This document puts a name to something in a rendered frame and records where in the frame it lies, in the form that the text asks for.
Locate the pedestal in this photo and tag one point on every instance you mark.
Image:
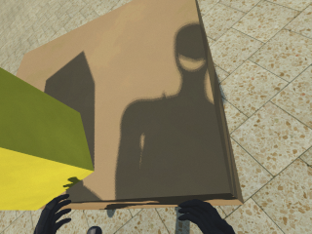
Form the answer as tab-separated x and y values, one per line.
143	79

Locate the robot left hand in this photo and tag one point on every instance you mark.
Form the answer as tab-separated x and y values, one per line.
49	216

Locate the carton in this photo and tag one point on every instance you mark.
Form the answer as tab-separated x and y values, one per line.
43	146

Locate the robot right hand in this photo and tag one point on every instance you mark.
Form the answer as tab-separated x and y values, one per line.
205	216

